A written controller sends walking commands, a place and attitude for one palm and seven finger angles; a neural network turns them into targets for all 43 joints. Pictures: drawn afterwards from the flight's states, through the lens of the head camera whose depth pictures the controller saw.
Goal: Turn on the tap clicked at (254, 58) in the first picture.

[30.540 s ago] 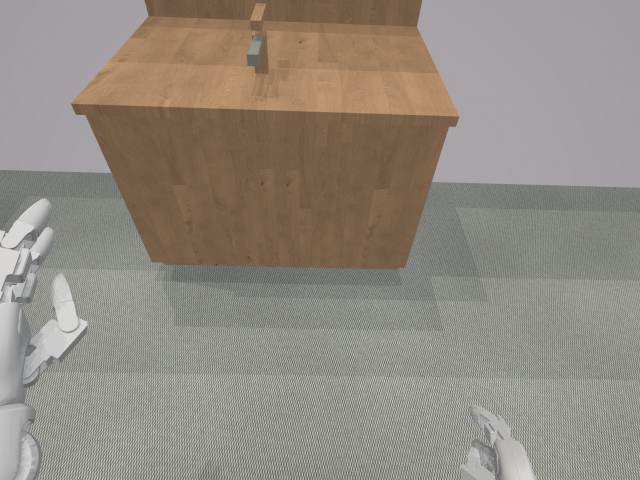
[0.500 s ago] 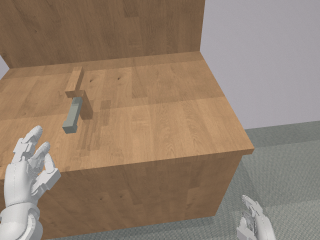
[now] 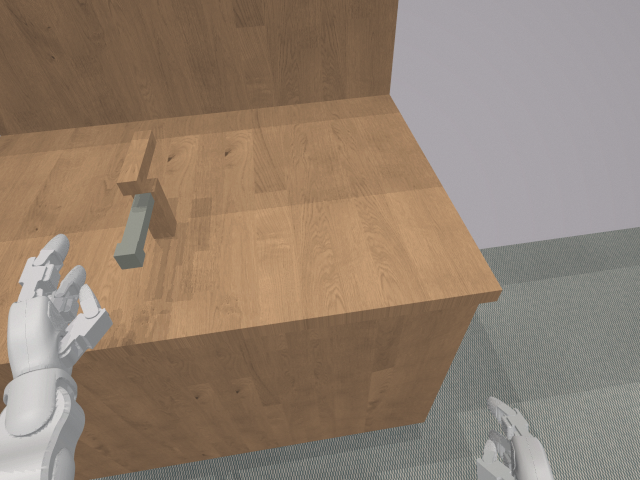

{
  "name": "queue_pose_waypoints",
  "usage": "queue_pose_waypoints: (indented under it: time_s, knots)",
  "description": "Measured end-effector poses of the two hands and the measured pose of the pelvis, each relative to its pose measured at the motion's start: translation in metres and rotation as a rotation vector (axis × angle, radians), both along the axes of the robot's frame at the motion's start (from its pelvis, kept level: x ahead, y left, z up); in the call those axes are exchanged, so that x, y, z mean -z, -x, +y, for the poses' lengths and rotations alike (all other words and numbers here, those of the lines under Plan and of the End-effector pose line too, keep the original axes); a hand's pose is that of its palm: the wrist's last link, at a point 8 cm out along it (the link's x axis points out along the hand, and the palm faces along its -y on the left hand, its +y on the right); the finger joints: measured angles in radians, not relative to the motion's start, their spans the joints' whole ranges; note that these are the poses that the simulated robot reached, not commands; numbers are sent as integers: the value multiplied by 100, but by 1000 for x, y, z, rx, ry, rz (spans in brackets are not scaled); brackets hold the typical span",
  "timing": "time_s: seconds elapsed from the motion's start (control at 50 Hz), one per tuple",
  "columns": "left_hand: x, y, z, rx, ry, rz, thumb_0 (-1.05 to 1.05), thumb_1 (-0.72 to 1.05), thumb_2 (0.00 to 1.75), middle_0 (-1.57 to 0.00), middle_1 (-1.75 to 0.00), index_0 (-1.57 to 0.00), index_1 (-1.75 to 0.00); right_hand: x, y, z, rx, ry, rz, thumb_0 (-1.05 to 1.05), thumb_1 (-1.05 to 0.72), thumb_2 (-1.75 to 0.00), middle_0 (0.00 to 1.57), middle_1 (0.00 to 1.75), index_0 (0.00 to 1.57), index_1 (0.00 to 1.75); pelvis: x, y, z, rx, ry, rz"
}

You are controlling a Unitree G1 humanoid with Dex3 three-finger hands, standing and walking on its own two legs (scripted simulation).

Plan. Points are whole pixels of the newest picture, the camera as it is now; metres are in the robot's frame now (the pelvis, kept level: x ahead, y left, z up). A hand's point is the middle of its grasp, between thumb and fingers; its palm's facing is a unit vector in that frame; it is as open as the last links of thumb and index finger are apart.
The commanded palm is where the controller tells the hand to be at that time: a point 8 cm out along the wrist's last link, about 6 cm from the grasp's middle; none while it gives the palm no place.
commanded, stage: reach beside the lever's end, fingers flat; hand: left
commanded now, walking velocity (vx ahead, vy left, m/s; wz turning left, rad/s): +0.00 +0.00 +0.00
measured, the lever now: (130, 255) +0.37 +0.31 +0.08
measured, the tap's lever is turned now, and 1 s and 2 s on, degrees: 0 0 7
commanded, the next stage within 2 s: push the lever round in 1.26 s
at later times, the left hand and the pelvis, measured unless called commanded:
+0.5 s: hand (101, 282) +0.31 +0.31 +0.10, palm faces +0.49 -0.87 -0.10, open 7.8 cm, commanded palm +0.27 +0.35 +0.09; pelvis +0.00 +0.01 +0.00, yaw -1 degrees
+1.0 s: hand (105, 265) +0.34 +0.33 +0.09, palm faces +0.48 -0.87 -0.10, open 7.9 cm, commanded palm +0.30 +0.36 +0.08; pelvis +0.00 +0.02 +0.00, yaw -1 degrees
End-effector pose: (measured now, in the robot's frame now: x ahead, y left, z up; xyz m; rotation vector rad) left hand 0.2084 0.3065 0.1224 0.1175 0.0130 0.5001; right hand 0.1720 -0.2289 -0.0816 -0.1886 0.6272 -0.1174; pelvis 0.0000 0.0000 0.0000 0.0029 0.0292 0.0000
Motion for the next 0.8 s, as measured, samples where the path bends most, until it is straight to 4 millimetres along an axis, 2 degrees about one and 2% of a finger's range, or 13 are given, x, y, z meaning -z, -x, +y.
queue_pose_waypoints:
  time_s: [0.18,0.38,0.68,0.8]
  knots:
    - [4,-12,12,-9,4,-14,2,89,90,-17,-23,-17,-23,2,7,-4,11,20,21,1,-91,-90,20,30,20,30,0,2,3,-1,1,8]
    - [11,-40,29,-15,17,5,2,89,90,-17,-20,-17,-20,6,18,-6,39,36,65,1,-91,-90,20,30,21,30,1,3,6,4,5,25]
    - [25,-69,57,-31,33,23,2,89,90,-15,-16,-15,-17,16,48,-12,91,68,185,1,-91,-90,20,30,21,30,3,0,14,13,13,64]
    - [24,-81,59,-7,22,-1,2,90,90,-15,-15,-15,-15,20,59,-11,103,77,231,1,-91,-90,20,30,21,30,4,-1,19,12,17,77]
